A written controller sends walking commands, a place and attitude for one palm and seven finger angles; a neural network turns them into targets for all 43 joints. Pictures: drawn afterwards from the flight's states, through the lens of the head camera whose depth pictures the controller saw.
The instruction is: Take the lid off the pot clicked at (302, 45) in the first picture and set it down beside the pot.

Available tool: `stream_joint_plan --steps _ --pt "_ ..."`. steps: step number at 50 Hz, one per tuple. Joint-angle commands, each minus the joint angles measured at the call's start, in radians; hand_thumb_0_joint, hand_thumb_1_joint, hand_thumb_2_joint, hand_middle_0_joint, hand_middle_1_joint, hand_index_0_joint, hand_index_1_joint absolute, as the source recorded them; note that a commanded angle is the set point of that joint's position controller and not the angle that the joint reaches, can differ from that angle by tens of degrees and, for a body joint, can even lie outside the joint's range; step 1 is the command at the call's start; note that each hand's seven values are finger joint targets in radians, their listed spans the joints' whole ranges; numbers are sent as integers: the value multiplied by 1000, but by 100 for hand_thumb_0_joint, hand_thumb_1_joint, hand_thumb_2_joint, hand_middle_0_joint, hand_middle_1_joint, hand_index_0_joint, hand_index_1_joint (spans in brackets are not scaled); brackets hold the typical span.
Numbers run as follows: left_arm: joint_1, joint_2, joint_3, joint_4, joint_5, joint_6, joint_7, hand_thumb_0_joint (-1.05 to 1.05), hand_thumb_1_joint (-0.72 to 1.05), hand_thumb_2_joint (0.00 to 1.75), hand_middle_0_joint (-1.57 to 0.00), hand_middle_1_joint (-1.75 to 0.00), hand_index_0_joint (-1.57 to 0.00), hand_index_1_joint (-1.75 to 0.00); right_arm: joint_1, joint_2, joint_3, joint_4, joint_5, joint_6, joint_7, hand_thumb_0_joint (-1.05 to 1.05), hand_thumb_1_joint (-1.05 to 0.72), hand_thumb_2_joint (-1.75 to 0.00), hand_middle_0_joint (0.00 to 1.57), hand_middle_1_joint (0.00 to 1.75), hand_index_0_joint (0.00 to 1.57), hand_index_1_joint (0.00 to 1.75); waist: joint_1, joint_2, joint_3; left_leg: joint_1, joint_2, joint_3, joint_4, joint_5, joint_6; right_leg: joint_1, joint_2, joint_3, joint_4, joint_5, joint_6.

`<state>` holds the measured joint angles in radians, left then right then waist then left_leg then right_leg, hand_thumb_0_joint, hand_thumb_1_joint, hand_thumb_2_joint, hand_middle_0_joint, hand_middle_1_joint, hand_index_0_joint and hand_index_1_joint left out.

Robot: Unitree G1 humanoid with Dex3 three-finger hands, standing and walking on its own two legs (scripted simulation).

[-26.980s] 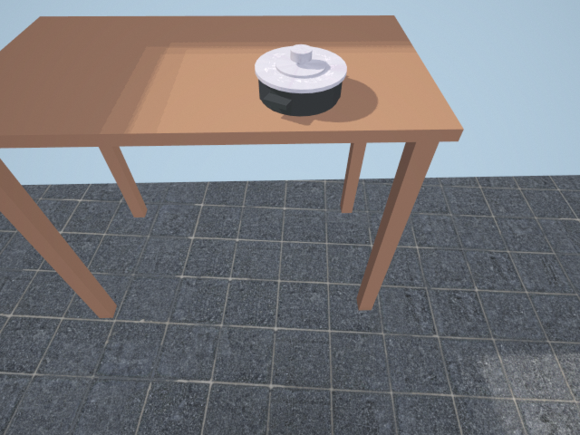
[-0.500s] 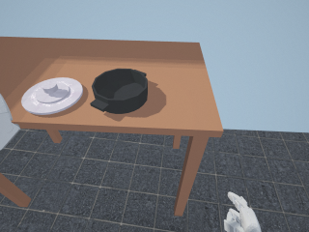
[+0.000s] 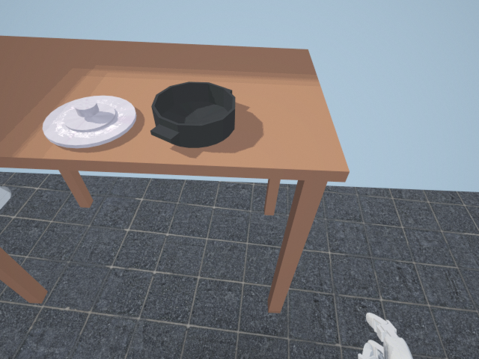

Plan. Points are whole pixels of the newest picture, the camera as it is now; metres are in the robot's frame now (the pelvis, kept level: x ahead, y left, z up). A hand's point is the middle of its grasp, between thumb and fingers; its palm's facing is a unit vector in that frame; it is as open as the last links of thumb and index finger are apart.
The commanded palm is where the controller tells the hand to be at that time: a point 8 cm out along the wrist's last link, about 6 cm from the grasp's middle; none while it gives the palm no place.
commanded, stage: step back with the hand held close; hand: left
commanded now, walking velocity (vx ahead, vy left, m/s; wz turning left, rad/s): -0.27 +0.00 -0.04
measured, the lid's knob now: (86, 107) +0.57 +0.36 +0.13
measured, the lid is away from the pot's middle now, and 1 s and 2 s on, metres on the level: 0.23 0.23 0.23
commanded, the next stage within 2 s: stop stepping back and stand still in 0.46 s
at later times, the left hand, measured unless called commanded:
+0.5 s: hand out of the picture +0.11 +0.22 +0.30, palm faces +0.45 -0.78 -0.42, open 7.4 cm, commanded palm +0.02 +0.29 +0.31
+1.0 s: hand out of the picture -0.04 +0.25 +0.32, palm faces +0.66 -0.71 -0.27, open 7.4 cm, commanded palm -0.12 +0.27 +0.31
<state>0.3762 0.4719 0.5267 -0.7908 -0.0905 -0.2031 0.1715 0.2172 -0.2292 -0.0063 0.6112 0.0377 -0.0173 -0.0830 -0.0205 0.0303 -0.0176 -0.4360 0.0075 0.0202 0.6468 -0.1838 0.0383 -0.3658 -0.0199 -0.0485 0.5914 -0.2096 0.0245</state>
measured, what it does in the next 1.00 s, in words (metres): walks backwards: right foot, then left foot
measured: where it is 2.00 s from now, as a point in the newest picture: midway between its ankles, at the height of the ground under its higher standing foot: outside the picture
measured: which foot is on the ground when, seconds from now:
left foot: down 0.00-0.22, up 0.24-0.44, down 0.46-0.68, up 0.70-0.88, down 0.90-1.00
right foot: down 0.00-0.02, up 0.04-0.20, down 0.22-0.48, up 0.50-0.66, down 0.68-0.94, up 0.96-1.00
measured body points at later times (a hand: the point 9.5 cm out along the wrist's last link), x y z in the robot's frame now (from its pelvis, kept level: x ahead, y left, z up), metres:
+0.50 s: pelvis -0.11 +0.02 +0.00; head -0.08 +0.02 +0.45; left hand +0.08 +0.26 +0.32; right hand +0.08 -0.24 -0.07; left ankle -0.10 +0.16 -0.72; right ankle -0.05 -0.11 -0.72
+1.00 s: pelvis -0.23 -0.01 +0.01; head -0.28 -0.04 +0.46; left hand -0.08 +0.29 +0.33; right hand -0.09 -0.26 -0.09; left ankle -0.21 +0.12 -0.72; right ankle -0.18 -0.08 -0.69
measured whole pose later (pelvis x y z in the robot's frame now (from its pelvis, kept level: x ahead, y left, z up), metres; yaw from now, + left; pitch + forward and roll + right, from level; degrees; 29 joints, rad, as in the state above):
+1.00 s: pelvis -0.23 -0.01 +0.01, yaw +3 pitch -3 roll +1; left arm 0.20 0.46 0.58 -0.49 -0.10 -0.13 0.17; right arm 0.28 -0.24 -0.01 0.64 0.03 -0.05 -0.07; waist -0.04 0.05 -0.07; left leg -0.27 0.03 0.04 0.59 -0.34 0.03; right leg -0.43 0.04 -0.07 0.87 -0.44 -0.01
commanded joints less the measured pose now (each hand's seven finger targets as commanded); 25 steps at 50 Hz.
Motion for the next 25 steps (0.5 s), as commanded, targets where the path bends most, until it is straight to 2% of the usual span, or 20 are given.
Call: stream_joint_plan --steps 1,2,3,5,6,8,9,10,11,12,13,15,16,18,20,21,22,23,24,25 --pt "-166 176 123 -172 3 -62 36 0 90 90 -20 -30 -20 -30 -151 -121 -38 -191 -11 -78 -17 0 -90 -90 20 30 20 30 9 273 -52 -132 263 -349 -495 -494 55 71 65 34 272 -269 -19" --pt "-192 173 126 -131 8 -58 41 0 90 90 -20 -30 -20 -30 -130 -121 -40 -168 -26 -88 -15 0 -90 -90 20 30 20 30 2 279 -33 -193 291 -379 -543 -545 73 83 87 55 418 -288 -21" --pt "-205 167 118 -108 6 -50 40 0 90 90 -20 -30 -20 -30 -108 -107 -45 -154 -34 -93 -7 0 -90 -90 20 30 20 30 6 226 -45 -161 279 -352 -520 -459 69 60 81 63 445 -291 -27" --pt "-185 172 123 -80 -1 -34 34 0 90 90 -20 -30 -20 -30 -110 -97 -54 -142 -30 -100 4 0 -90 -90 20 30 20 30 17 148 -92 -36 234 -252 -449 -289 55 58 72 31 291 -292 -25" --pt "-169 187 134 -91 -2 -31 31 0 90 90 -20 -30 -20 -30 -118 -95 -54 -146 -28 -105 5 0 -90 -90 20 30 20 30 23 149 -125 25 215 -222 -431 -256 43 66 67 13 204 -293 -25" --pt "-124 167 104 -93 -8 -23 16 0 90 90 -20 -30 -20 -30 -146 -78 -40 -150 -28 -103 10 0 -90 -90 20 30 20 30 23 137 -125 2 187 -176 -401 -264 7 162 54 -12 -25 -258 -45" --pt "-137 167 92 -99 -6 -22 8 0 90 90 -20 -30 -20 -30 -157 -78 -39 -157 -26 -95 12 0 -90 -90 20 30 20 30 20 98 -98 -33 149 -132 -319 -308 -21 171 7 17 -174 -193 -73" --pt "-144 178 83 -113 -1 -26 2 0 90 90 -20 -30 -20 -30 -155 -68 -37 -155 -29 -84 17 0 -90 -90 20 30 20 30 9 -25 -88 -33 95 -86 -147 -313 -57 109 -126 172 -312 -176 -134" --pt "-142 202 88 -125 9 -31 4 0 90 90 -20 -30 -20 -30 -145 -57 -31 -136 -32 -77 20 0 -90 -90 20 30 20 30 5 -168 -76 25 8 -15 124 -237 -91 -2 -325 411 -435 -116 -201" --pt "-204 211 80 -142 7 -47 6 0 90 90 -20 -30 -20 -30 -178 -55 -20 -120 -33 -72 21 0 -90 -90 20 30 20 30 30 -194 -63 -30 -4 -30 372 -330 -88 -28 -420 424 -411 215 -241" --pt "-183 235 118 -148 14 -48 4 0 90 90 -20 -30 -20 -30 -149 -58 -28 -112 -28 -77 22 0 -90 -90 20 30 20 30 34 -188 -150 -19 10 -64 491 -320 -66 -4 -386 340 -344 295 -222" --pt "-92 208 125 -143 13 -26 -14 0 90 90 -20 -30 -20 -30 -139 -44 -25 -144 -23 -69 22 0 -90 -90 20 30 20 30 14 -161 -127 -56 27 -63 426 -272 -66 91 -299 230 -234 488 -191" --pt "-96 196 116 -145 13 -29 -18 0 90 90 -20 -30 -20 -30 -157 -41 -13 -155 -26 -62 23 0 -90 -90 20 30 20 30 13 -134 -123 -43 34 -40 329 -270 -71 111 -280 198 -197 554 -183" --pt "-112 194 119 -133 13 -29 -6 0 90 90 -20 -30 -20 -30 -163 -51 -10 -138 -25 -61 6 0 -90 -90 20 30 20 30 16 -123 -90 9 34 -7 110 -252 -64 130 -253 191 -152 649 -162" --pt "-120 199 127 -128 3 -31 6 0 90 90 -20 -30 -20 -30 -131 -70 -16 -114 -26 -66 -7 0 -90 -90 20 30 20 30 0 -95 -139 93 21 26 -122 -97 -63 177 -209 167 -78 650 -115" --pt "-112 205 126 -131 -3 -34 11 0 90 90 -20 -30 -20 -30 -125 -81 -27 -107 -22 -70 -14 0 -90 -90 20 30 20 30 -7 -56 -169 174 57 23 -213 78 -55 169 -176 140 -24 616 -75" --pt "-89 219 147 -140 -5 -37 15 0 90 90 -20 -30 -20 -30 -111 -102 -45 -116 -17 -73 -16 0 -90 -90 20 30 20 30 2 38 -203 251 194 -115 -238 361 -1 85 -97 95 59 392 -18" --pt "-94 217 156 -190 -10 -43 13 0 90 90 -20 -30 -20 -30 -122 -110 -59 -138 -18 -76 -9 0 -90 -90 20 30 20 30 7 156 -227 306 311 -223 -215 625 45 -20 -10 73 162 7 12" --pt "-86 219 175 -194 -26 -48 6 0 90 90 -20 -30 -20 -30 -124 -107 -70 -133 -18 -86 3 0 -90 -90 20 30 20 30 6 186 -227 303 359 -217 -228 691 80 -80 34 110 282 -253 -1" --pt "-80 214 182 -192 -34 -59 -5 0 90 90 -20 -30 -20 -30 -127 -125 -81 -118 -7 -97 18 0 -90 -90 20 30 20 30 11 147 -215 290 349 -180 -239 633 79 -105 63 115 340 -295 -8"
